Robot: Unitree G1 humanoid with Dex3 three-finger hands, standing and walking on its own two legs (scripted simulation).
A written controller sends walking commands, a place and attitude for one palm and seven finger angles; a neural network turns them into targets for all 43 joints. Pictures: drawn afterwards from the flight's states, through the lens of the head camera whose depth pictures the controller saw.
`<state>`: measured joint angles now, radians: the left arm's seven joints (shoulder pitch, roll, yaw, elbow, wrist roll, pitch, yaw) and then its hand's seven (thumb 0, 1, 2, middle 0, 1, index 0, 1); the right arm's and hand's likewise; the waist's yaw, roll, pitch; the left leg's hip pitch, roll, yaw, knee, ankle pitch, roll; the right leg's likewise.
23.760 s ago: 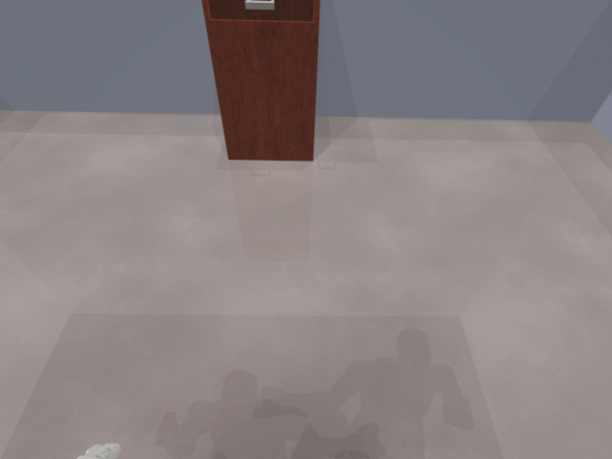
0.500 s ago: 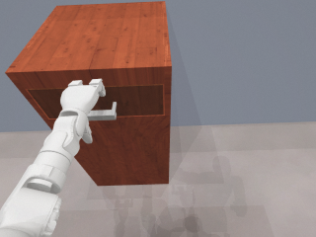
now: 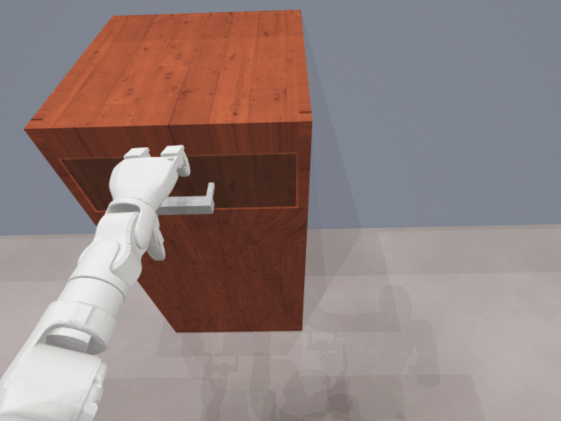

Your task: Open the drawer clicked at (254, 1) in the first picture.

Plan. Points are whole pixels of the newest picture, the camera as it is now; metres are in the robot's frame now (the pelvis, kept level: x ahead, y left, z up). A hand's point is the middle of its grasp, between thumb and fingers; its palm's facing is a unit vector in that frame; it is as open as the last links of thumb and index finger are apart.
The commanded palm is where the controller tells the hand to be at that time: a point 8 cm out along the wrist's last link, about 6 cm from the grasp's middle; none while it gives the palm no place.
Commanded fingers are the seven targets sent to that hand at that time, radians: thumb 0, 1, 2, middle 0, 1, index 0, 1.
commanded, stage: re-aim the fingers above the handle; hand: left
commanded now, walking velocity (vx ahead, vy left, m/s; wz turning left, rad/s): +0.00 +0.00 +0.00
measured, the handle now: (184, 196) +0.49 +0.19 +0.02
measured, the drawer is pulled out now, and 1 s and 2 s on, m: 0.00 0.00 0.00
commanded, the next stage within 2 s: lower the fingers behind the handle in 0.78 s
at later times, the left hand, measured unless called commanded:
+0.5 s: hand (168, 198) +0.43 +0.19 +0.08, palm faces +0.00 -0.03 -1.00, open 13.9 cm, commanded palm +0.41 +0.20 +0.14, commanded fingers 0.00 -0.50 0.30 -0.30 -1.20 -0.30 -1.20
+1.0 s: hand (159, 197) +0.44 +0.21 +0.07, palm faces -0.03 -0.03 -1.00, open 13.9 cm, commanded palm +0.41 +0.21 +0.13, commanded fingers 0.00 -0.50 0.30 -0.30 -1.20 -0.30 -1.20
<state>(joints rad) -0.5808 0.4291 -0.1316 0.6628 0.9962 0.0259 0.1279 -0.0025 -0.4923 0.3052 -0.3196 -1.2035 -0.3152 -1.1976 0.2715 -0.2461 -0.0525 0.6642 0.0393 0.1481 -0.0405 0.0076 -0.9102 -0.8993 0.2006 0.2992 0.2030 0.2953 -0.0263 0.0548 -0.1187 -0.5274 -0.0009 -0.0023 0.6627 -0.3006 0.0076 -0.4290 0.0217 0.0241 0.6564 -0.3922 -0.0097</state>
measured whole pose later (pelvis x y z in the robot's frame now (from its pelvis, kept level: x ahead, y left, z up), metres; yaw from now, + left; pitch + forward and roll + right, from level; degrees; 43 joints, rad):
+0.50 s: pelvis +0.00 -0.01 +0.00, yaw +0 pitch +10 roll +0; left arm -0.62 0.42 -0.11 0.73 1.02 0.01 0.16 0.00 -0.49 0.31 -0.32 -1.20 -0.32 -1.20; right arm 0.28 -0.25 -0.05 0.67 0.04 0.15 -0.04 0.01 -0.91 -0.90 0.20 0.30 0.20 0.30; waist -0.04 0.06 -0.12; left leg -0.54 0.01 0.00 0.67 -0.30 0.00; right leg -0.45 0.03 0.03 0.67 -0.40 -0.02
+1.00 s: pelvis +0.00 -0.01 +0.00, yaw +0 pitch +11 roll +0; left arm -0.64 0.45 -0.10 0.77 1.01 0.02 0.15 0.00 -0.49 0.31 -0.32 -1.20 -0.31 -1.20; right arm 0.26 -0.25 -0.05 0.66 0.04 0.14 -0.04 0.01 -0.91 -0.90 0.20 0.30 0.20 0.30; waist -0.04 0.05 -0.12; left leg -0.55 0.01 -0.01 0.66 -0.30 0.00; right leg -0.45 0.03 0.02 0.67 -0.40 -0.02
